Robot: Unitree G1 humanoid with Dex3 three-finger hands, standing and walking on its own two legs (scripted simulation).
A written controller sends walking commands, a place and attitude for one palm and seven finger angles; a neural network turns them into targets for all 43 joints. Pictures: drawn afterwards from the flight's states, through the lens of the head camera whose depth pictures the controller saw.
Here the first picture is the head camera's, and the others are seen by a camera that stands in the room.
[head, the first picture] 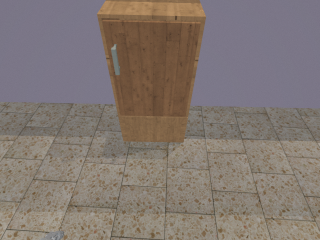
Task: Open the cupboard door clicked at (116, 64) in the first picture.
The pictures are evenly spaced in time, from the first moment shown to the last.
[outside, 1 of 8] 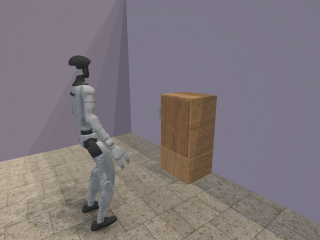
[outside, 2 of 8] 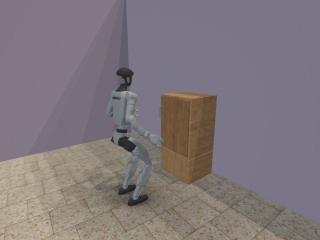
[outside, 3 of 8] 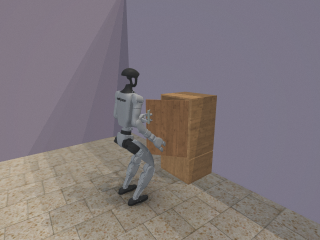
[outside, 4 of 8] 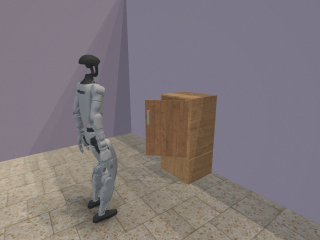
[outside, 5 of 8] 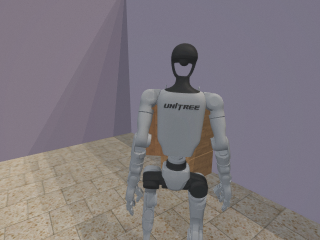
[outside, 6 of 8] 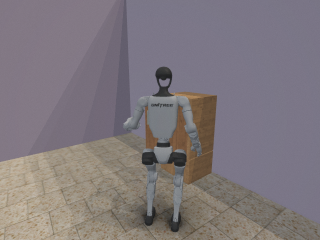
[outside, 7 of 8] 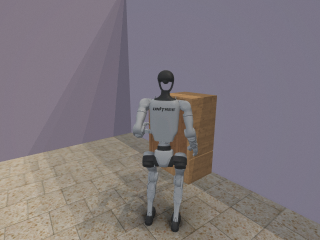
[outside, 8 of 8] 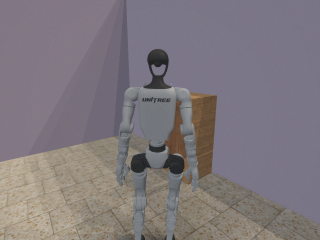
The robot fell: no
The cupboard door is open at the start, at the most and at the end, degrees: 0 85 84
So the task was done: yes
